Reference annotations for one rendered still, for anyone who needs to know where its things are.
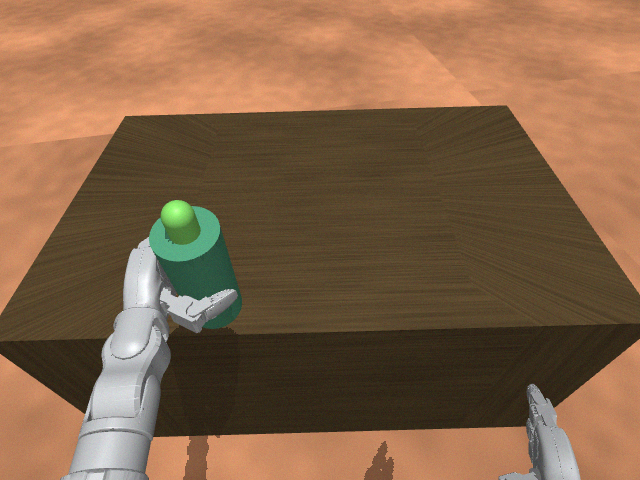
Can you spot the left robot arm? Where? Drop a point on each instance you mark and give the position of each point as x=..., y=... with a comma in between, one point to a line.
x=119, y=423

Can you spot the left robot hand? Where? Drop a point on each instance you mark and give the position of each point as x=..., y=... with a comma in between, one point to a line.
x=147, y=285

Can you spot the right robot hand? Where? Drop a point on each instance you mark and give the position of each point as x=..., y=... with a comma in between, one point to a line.
x=549, y=449

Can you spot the bottle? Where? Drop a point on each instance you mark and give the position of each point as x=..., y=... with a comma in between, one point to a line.
x=189, y=244

